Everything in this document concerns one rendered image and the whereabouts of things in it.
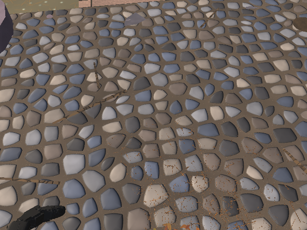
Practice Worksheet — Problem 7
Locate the robot left hand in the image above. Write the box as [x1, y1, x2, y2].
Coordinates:
[7, 205, 66, 230]

